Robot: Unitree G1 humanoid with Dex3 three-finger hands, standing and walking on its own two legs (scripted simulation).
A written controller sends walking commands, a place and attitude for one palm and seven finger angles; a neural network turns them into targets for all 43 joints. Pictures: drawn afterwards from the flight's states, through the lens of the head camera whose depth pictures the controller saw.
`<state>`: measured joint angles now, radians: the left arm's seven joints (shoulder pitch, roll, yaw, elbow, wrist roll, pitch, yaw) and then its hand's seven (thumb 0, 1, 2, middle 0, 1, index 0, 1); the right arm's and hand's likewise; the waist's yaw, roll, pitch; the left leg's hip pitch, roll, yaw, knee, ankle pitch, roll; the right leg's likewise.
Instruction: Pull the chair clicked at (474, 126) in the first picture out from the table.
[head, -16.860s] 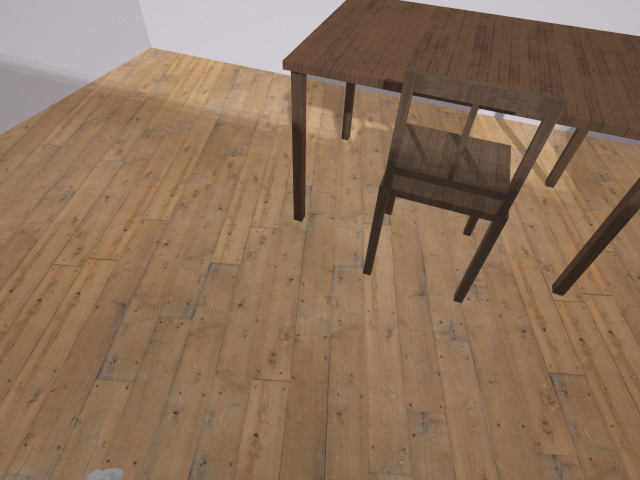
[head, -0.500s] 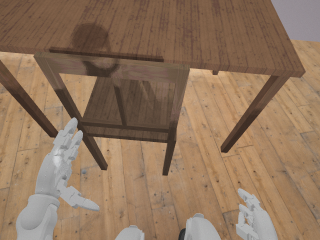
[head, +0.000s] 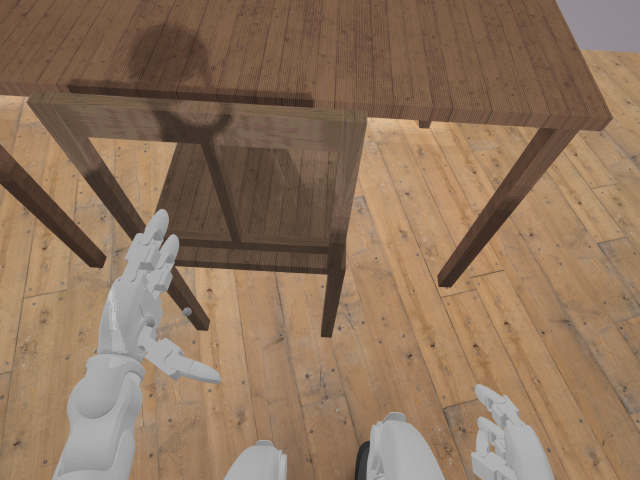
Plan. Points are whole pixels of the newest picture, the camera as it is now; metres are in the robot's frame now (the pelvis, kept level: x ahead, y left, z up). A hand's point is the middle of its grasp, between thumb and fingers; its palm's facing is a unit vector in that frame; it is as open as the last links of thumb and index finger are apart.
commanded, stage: aim the fingers beside a spindle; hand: left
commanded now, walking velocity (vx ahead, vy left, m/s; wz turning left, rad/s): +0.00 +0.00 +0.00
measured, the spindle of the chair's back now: (225, 196) +0.50 +0.16 -0.02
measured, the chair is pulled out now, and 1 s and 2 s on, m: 0.00 0.00 0.00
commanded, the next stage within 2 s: push the fingers through the gap in 1.48 s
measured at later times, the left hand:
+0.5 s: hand (210, 289) +0.34 +0.15 +0.01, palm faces -0.04 -1.00 -0.05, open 16.9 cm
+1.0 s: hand (217, 278) +0.36 +0.15 +0.00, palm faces -0.04 -1.00 -0.04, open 16.9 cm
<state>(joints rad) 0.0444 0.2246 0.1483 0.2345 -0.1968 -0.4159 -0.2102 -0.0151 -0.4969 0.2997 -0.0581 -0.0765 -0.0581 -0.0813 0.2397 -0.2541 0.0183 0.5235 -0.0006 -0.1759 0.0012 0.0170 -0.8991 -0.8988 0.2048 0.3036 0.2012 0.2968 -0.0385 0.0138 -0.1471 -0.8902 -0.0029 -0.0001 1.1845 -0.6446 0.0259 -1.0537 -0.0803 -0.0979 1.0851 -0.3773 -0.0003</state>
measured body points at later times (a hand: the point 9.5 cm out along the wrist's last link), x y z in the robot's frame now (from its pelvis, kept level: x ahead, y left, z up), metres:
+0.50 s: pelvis -0.01 -0.01 -0.01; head +0.10 +0.00 +0.42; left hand +0.34 +0.20 +0.01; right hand +0.14 -0.26 -0.12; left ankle -0.04 +0.10 -0.65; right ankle +0.07 -0.13 -0.65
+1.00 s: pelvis -0.02 +0.00 -0.02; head +0.11 +0.00 +0.41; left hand +0.36 +0.20 +0.00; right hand +0.10 -0.26 -0.13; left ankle -0.04 +0.10 -0.65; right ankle +0.07 -0.13 -0.65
